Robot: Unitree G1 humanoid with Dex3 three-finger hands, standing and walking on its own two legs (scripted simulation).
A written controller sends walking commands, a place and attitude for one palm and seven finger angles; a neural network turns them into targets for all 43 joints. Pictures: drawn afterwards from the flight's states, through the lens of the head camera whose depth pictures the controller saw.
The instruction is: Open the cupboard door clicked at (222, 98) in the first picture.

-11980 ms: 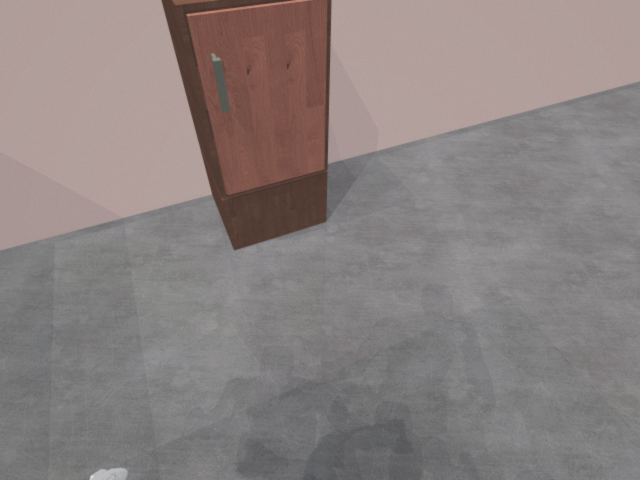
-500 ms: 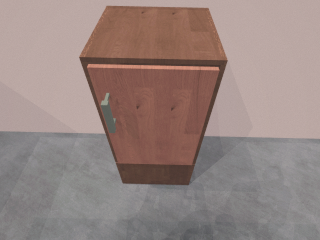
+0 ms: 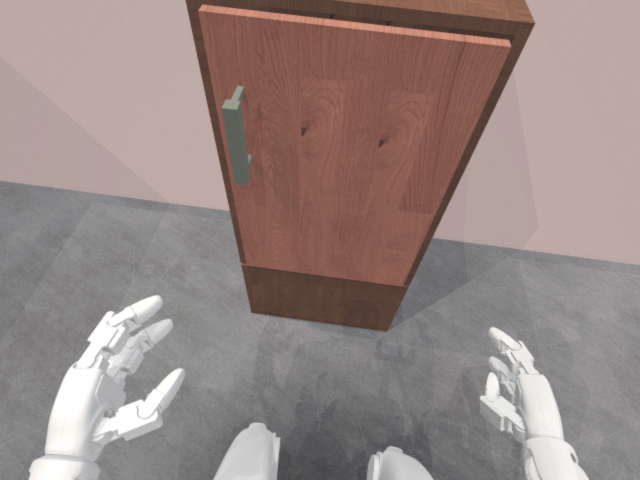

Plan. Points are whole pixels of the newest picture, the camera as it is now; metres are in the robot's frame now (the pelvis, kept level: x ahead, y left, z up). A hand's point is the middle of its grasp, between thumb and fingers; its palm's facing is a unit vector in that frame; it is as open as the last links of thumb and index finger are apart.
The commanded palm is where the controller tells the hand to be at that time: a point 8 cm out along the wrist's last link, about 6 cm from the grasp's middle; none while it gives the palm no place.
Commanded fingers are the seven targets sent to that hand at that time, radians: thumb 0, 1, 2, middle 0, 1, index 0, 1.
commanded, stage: raise the hand with hooked fingers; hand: left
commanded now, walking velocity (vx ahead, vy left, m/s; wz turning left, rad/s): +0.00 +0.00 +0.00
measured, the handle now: (241, 137) +0.57 +0.20 +0.07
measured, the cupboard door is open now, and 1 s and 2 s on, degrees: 0 0 0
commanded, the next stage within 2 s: move the hooked fingers beside the handle in 1.56 s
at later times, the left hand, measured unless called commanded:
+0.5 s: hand (120, 335) +0.24 +0.25 +0.06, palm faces -0.02 -1.00 -0.06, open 12.3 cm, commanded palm +0.22 +0.31 +0.07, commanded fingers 0.00 -0.34 0.37 -0.29 -1.10 -0.29 -1.10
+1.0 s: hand (85, 279) +0.29 +0.30 +0.09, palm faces +0.00 -1.00 -0.07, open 14.0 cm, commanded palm +0.27 +0.35 +0.09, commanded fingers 0.00 -0.50 0.30 -0.30 -1.20 -0.30 -1.20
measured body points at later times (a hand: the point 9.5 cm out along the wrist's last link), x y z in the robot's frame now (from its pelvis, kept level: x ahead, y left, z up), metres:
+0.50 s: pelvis -0.01 +0.03 +0.02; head +0.06 +0.04 +0.46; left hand +0.24 +0.30 +0.07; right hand +0.13 -0.24 -0.06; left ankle +0.04 +0.13 -0.64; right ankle +0.03 -0.10 -0.64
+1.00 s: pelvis +0.01 +0.03 +0.03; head +0.07 +0.04 +0.48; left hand +0.28 +0.35 +0.10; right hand +0.17 -0.21 -0.04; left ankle +0.04 +0.13 -0.64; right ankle +0.03 -0.10 -0.64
